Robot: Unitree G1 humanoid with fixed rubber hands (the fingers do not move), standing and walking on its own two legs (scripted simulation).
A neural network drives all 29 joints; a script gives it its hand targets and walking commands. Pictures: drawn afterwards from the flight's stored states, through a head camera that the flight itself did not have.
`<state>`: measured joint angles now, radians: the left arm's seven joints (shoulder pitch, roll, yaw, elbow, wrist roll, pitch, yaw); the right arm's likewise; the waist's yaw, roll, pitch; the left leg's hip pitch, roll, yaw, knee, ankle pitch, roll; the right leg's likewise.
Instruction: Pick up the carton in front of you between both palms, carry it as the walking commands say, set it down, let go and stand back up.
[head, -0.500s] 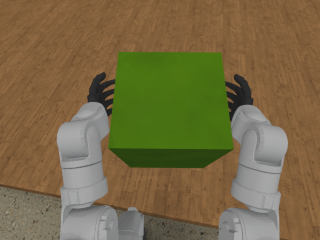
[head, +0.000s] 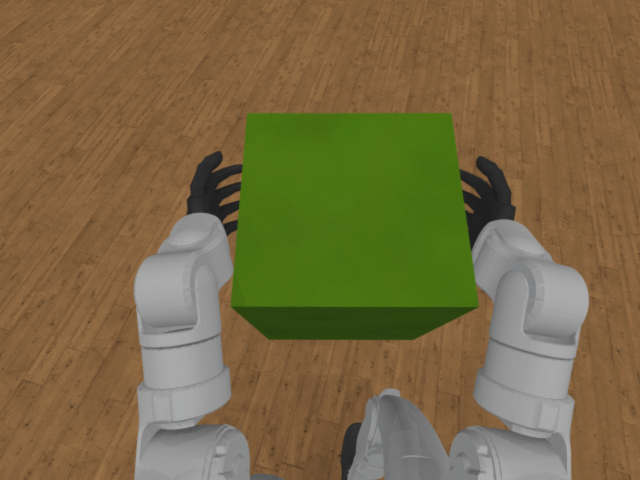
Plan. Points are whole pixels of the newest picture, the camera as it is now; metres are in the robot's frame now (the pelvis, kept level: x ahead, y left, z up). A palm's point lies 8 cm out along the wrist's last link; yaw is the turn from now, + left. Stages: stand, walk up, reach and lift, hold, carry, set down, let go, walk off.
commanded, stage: carry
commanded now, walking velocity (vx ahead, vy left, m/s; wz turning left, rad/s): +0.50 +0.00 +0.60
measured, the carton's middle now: (344, 245) +0.37 +0.00 +0.05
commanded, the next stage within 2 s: none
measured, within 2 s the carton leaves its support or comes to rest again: neither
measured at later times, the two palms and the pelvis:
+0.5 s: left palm out of the picture +0.68 +0.24 +0.26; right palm out of the picture +0.71 -0.06 +0.25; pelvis +0.34 +0.06 +0.08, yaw +12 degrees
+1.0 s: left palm out of the picture +0.95 +0.25 +0.17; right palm out of the picture +0.97 -0.05 +0.18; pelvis +0.68 +0.07 +0.09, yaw +3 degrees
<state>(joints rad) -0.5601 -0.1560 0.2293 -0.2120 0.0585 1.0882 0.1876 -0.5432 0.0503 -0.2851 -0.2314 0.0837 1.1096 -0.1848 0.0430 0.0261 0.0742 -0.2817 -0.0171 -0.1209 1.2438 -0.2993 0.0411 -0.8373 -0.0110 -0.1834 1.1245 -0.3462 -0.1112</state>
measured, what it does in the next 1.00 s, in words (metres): climbs: left foot, then right foot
